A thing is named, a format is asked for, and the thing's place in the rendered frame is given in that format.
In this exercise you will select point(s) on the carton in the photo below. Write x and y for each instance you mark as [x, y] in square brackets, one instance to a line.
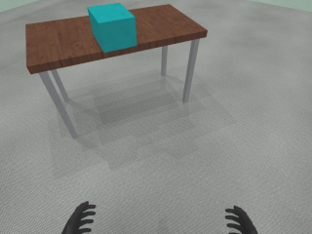
[113, 26]

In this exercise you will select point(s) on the table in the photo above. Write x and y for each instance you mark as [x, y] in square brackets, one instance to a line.
[60, 43]

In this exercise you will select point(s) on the left robot hand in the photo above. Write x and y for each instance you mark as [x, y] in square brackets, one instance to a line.
[74, 223]

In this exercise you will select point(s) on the right robot hand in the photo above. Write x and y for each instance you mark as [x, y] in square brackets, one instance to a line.
[246, 225]

